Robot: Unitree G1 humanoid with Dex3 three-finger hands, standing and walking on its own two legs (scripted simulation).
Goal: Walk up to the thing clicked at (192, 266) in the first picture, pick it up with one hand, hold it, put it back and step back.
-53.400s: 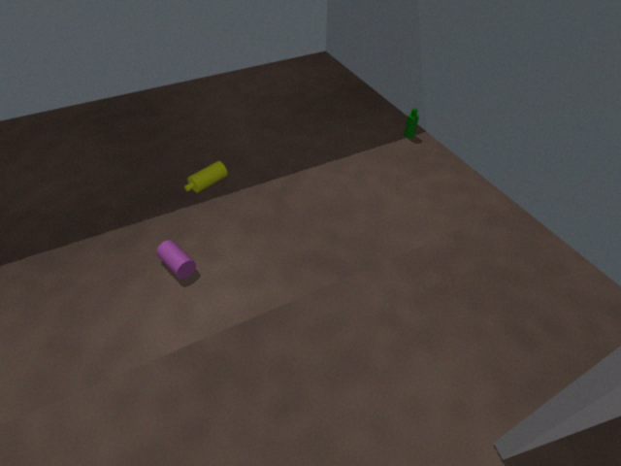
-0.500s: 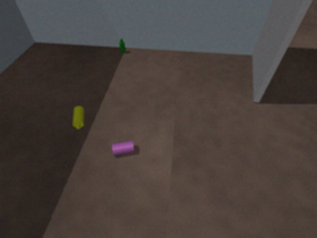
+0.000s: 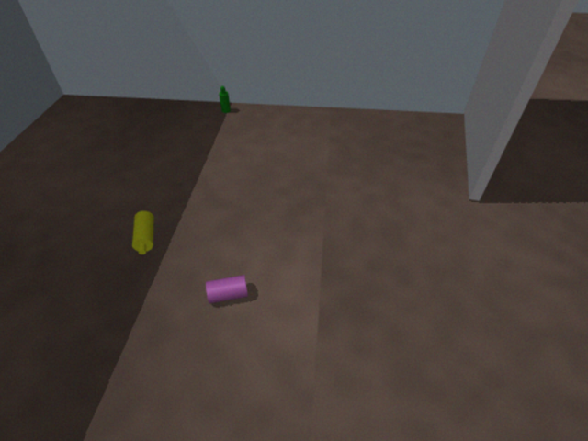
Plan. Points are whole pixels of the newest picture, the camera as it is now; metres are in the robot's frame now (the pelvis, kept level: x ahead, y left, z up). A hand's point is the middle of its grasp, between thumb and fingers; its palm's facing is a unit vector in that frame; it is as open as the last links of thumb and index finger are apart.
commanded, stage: walk up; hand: left
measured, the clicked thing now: (227, 289) +0.85 +0.26 -0.73
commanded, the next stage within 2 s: none
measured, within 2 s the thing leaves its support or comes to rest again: neither
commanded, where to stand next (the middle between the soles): +0.48 +0.01 m, yaw +1 degrees
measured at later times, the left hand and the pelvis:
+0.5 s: hand (152, 378) +0.29 +0.25 -0.16, palm faces -0.09 -0.92 -0.38, open 7.4 cm; pelvis +0.15 -0.01 -0.04, yaw -2 degrees
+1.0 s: hand (127, 333) +0.38 +0.32 -0.17, palm faces -0.14 -0.93 -0.33, open 7.4 cm; pelvis +0.29 +0.05 -0.01, yaw -5 degrees
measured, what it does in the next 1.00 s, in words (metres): walks ahead: right foot, then left foot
